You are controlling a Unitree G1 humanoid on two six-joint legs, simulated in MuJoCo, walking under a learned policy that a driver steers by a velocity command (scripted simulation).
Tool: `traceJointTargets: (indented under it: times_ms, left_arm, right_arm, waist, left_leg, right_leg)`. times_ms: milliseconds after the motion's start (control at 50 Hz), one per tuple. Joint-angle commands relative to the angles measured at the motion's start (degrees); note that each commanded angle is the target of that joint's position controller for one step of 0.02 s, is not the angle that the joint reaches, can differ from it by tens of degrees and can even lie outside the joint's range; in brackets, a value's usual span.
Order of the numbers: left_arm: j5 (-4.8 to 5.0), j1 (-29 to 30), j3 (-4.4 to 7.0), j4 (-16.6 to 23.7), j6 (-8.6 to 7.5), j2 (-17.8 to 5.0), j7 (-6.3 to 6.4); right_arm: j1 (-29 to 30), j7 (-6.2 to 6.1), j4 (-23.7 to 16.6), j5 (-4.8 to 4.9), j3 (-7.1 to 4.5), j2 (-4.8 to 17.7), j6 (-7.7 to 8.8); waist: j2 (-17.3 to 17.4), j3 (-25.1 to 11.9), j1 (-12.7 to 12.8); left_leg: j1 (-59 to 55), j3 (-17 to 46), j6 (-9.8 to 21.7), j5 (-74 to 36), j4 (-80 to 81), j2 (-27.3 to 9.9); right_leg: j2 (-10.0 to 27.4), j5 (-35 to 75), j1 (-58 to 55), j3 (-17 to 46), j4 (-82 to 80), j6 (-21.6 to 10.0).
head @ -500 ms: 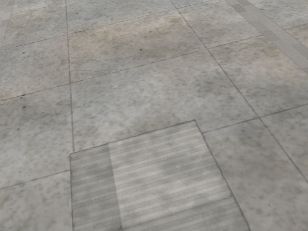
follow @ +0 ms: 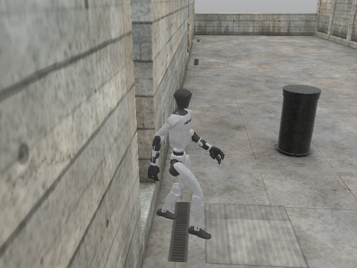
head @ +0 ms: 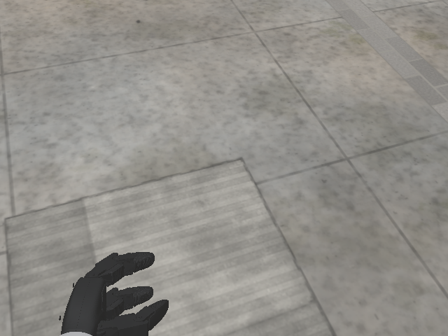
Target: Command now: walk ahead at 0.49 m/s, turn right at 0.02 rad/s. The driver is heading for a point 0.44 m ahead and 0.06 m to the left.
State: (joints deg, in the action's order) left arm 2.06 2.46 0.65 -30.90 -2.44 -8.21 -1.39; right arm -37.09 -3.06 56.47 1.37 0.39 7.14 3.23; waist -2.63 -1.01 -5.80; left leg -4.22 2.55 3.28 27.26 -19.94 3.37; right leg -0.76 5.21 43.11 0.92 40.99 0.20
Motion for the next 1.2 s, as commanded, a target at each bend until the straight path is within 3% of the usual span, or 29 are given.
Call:
traceJointTargets:
  times_ms: [20,40,60,80,100,120,140,160,200,240,260,340,380,440,500,520,540,560,580,600,620,700,780,840,860,900,940,1040,1200]
  left_arm:
    - [0.43,7.2,0.69,5.6,-1.41,-1.7,-0.95]
    - [-0.32,2.0,1.35,4.3,-1.54,-2.4,-1.49]
    - [-0.5,-10.9,2.86,1.0,-1.69,-5.6,-1.23]
    - [-2.72,-25.8,4.7,-2.7,-1.46,-12.4,-0.33]
    - [-1.49,-29.1,4.49,-6.8,-1.28,-12.6,-0.61]
    - [-1.0,-29.5,4.51,-8.1,-0.51,-9.0,0.11]
    - [-0.75,-21.2,3.66,-7.9,-0.55,-7.6,0.66]
    - [-0.65,-15.6,3.14,-7.1,-1.0,-6.6,0.6]
    - [-2.18,-12.2,2.83,-7.2,-2.34,-5.6,-0.12]
    - [-2.33,-13.3,2.93,-8.9,-2.93,-5.8,-0.38]
    - [-2.23,-13.4,3.07,-9.6,-3.32,-6.7,-0.54]
    - [-1.76,-17.7,3.62,-13.1,-3.75,-9.5,1.11]
    - [-1.41,-21.0,3.55,-15.1,-3.64,-10.1,2.12]
    - [-0.28,-22.9,3.74,-17.1,-3.31,-11.3,2.67]
    - [-0.34,-21.0,3.76,-16.7,-2.87,-11.7,2.62]
    - [-2.02,-26.6,2.82,-16.4,-3.23,-8.7,2.16]
    - [-1.98,-34.3,0.69,-18.7,-2.9,-4.5,1.56]
    - [-1.17,-35.1,1.4,-20.1,-2.14,-7.8,1.13]
    - [-0.73,-31.3,1.97,-18.9,-1.04,-10.1,1.47]
    - [-0.97,-26.6,2.09,-18.1,0.17,-10.0,2.37]
    - [-1.6,-24.2,2.31,-17.3,1.1,-10.2,3.12]
    - [-1.58,-24.9,1.75,-18.6,3.2,-5.9,4.69]
    - [-2.35,-23.7,2.08,-20.1,4.35,-5.8,4.52]
    - [-3.54,-23.0,2.31,-20.0,4.39,-7.8,4.09]
    - [-2.6,-22.1,3.34,-20.6,4.07,-11.4,4.06]
    - [-2.71,-20.9,2.7,-21.0,2.2,-8.1,3.52]
    - [-2.46,-19.3,2.56,-21.2,0.82,-7.5,3.18]
    - [-2.07,-20.9,2.6,-22.4,-0.55,-8.1,2.91]
    - [-1.95,-23.9,2.22,-24.1,-0.13,-7.7,2.86]
  right_arm:
    - [-2.4,0.07,-0.6,-1.09,-2.37,9.1,0.34]
    - [-1.6,0.12,-0.7,-1.29,-2.62,8.9,0.1]
    - [3.1,0.54,-2.2,-1.02,-3.05,10.4,0.35]
    - [6.6,1.85,-5.9,-1.66,-2.74,9.7,2.0]
    - [-4.9,3.81,-3.4,-1.0,-0.75,3.8,2.92]
    - [-2.1,4.61,-3.0,0.33,-2.75,9.6,3.42]
    - [6.1,3.87,-6.3,1.26,-3.31,9.3,2.96]
    - [11.0,2.71,-7.9,0.14,-3.37,8.4,2.21]
    - [11.1,1.5,-9.1,-0.56,-3.97,7.5,1.17]
    - [9.3,1.49,-8.5,-0.73,-3.75,4.7,0.92]
    - [10.3,1.54,-9.3,-0.95,-3.92,5.4,0.8]
    - [22.6,2.36,-13.7,-1.01,-4.09,6.9,1.07]
    - [27.9,3.05,-15.1,-1.84,-3.76,6.2,1.66]
    - [28.4,3.37,-15.9,-1.44,-4.32,8.1,1.5]
    - [17.8,3.48,-12.6,-3.16,-5.57,11.7,1.5]
    - [13.8,3.42,-12.0,-4.01,-6.53,17.1,1.9]
    - [11.2,3.4,-11.5,-3.8,-5.81,16.0,1.4]
    - [10.2,3.89,-11.0,-2.61,-4.92,13.3,1.01]
    - [15.2,4.09,-11.9,-1.93,-4.6,12.6,0.62]
    - [20.1,3.85,-12.7,-1.92,-3.84,10.9,0.13]
    - [23.6,3.52,-13.1,-2.44,-3.46,11.0,-0.22]
    - [26.7,2.17,-12.7,-3.18,-3.45,11.5,-1.42]
    - [27.5,1.79,-12.0,-1.8,-3.47,11.6,-2.13]
    - [24.9,2.02,-10.0,-1.74,-3.02,10.1,-2.31]
    - [23.2,1.75,-10.5,-1.41,-3.56,11.0,-2.48]
    - [24.1,0.73,-9.9,-1.52,-3.84,11.4,-2.6]
    - [22.8,0.25,-9.0,-1.76,-3.78,10.2,-3.0]
    - [22.3,0.48,-7.2,-1.73,-3.86,9.6,-3.41]
    - [22.6,0.34,-4.7,-1.16,-3.93,10.2,-4.21]
  waist:
    - [12.8,5.3,2.7]
    - [14.5,0.9,6.1]
    - [13.0,-4.2,13.9]
    - [5.1,-18.4,18.8]
    - [-10.3,-30.0,13.7]
    - [-4.8,-25.1,14.9]
    - [-5.3,-10.0,11.7]
    - [0.1,-3.4,9.2]
    - [1.3,-1.0,4.8]
    - [-0.3,-1.5,3.1]
    - [-0.6,-0.6,2.3]
    - [-0.5,3.1,5.0]
    - [-1.7,2.9,7.3]
    - [-3.8,1.5,6.6]
    - [-0.6,-3.7,1.5]
    - [8.1,-10.6,3.3]
    - [18.8,-20.9,3.0]
    - [15.1,-25.8,2.4]
    - [10.7,-21.7,3.4]
    - [7.2,-16.1,4.0]
    - [7.1,-11.4,5.4]
    - [10.2,-8.0,7.9]
    - [9.7,-4.3,8.8]
    - [7.5,2.5,8.5]
    - [1.3,4.6,5.9]
    - [-1.2,4.9,6.6]
    - [-2.9,4.1,5.4]
    - [0.0,2.4,5.7]
    - [2.2,1.4,6.4]
  left_leg:
    - [1.4,5.3,0.2,-78.6,-3.7,-14.3]
    - [2.3,6.4,0.5,-85.7,-9.1,-14.5]
    - [12.5,6.2,0.1,-85.8,-21.6,-13.5]
    - [29.5,5.6,0.6,-62.5,-41.2,-7.6]
    - [45.1,10.0,-1.9,9.4,-61.5,0.9]
    - [46.6,11.7,-0.2,5.9,-62.4,-1.8]
    - [50.9,6.6,-0.5,-0.6,-59.0,-4.6]
    - [49.5,4.1,-0.8,-4.9,-56.1,-6.0]
    - [41.4,4.1,-1.6,-11.0,-49.6,-8.0]
    - [38.0,3.0,-2.1,-13.7,-46.5,-8.2]
    - [38.5,2.8,-2.6,-15.4,-44.3,-8.6]
    - [38.8,0.4,-2.5,-30.0,-25.3,-8.2]
    - [31.4,-2.4,-2.8,-37.9,-16.7,-4.6]
    - [27.9,-0.9,-1.8,-36.7,-11.1,-3.1]
    - [16.0,-1.6,1.2,-40.9,-5.6,-2.2]
    - [0.0,5.7,5.8,-68.7,-11.2,-11.8]
    - [-12.6,20.1,16.6,-80.2,-10.0,-26.2]
    - [-11.3,24.8,17.8,-75.4,-8.0,-26.7]
    - [-5.4,21.4,15.5,-65.5,-6.5,-24.2]
    - [1.9,18.0,13.3,-57.1,-4.3,-21.6]
    - [10.1,15.4,11.6,-51.8,-2.1,-19.6]
    - [21.9,9.7,10.1,-35.6,2.9,-14.9]
    - [27.6,9.7,8.0,-10.2,5.9,-13.4]
    - [32.4,9.1,2.0,4.2,6.5,-10.3]
    - [29.4,5.5,0.7,1.8,5.9,-7.1]
    - [22.7,3.3,-0.3,-4.8,0.6,-5.7]
    - [18.5,1.4,-0.3,-10.5,-2.3,-4.6]
    - [15.3,0.8,0.2,-19.4,-4.6,-4.7]
    - [13.6,0.8,0.4,-26.8,-6.0,-5.1]
  right_leg:
    - [-4.9,-8.3,-7.3,-5.5,-4.8,-4.1]
    - [-6.0,-11.3,-17.1,-4.3,-6.1,-6.0]
    - [-3.4,-4.1,-35.9,-0.7,-8.9,-9.2]
    - [8.4,15.5,-64.1,13.8,-4.7,-16.1]
    - [26.0,14.4,-79.4,39.2,-10.4,-27.4]
    - [20.3,-3.2,-70.5,39.3,-16.2,-24.5]
    - [17.2,-5.1,-57.9,29.4,-20.1,-20.4]
    - [15.5,0.1,-46.3,24.0,-23.6,-18.3]
    - [12.0,4.3,-33.2,17.4,-27.1,-15.7]
    - [11.7,6.3,-28.6,12.4,-29.6,-15.9]
    - [12.0,7.4,-27.3,10.7,-30.7,-15.7]
    - [9.2,12.7,-26.2,3.2,-29.1,-12.1]
    - [6.7,13.4,-23.1,1.2,-27.2,-10.6]
    - [9.2,11.2,-28.8,4.2,-24.1,-9.3]
    - [6.9,14.3,-33.1,3.6,-11.2,-5.5]
    - [2.4,-0.3,-24.7,1.9,1.8,-2.4]
    - [-2.1,-35.6,-14.6,1.4,21.8,1.8]
    - [-1.2,-44.5,-14.2,7.1,28.8,2.9]
    - [1.2,-42.2,-12.8,7.1,29.8,3.2]
    - [2.7,-39.5,-12.5,5.5,26.8,3.5]
    - [3.5,-36.7,-15.0,5.0,21.9,3.8]
    - [1.8,-31.3,-28.0,1.2,4.3,4.5]
    - [1.2,-18.4,-35.8,-0.3,-8.6,2.5]
    - [5.1,-17.8,-37.0,2.2,-15.6,-1.1]
    - [4.8,-24.5,-30.5,2.0,-15.6,-2.6]
    - [4.9,-28.1,-24.4,3.2,-19.3,-2.3]
    - [5.1,-26.9,-22.5,3.8,-20.6,-1.7]
    - [4.9,-19.8,-24.5,3.4,-19.2,-1.3]
    - [3.7,-12.1,-27.9,1.8,-17.3,-0.8]
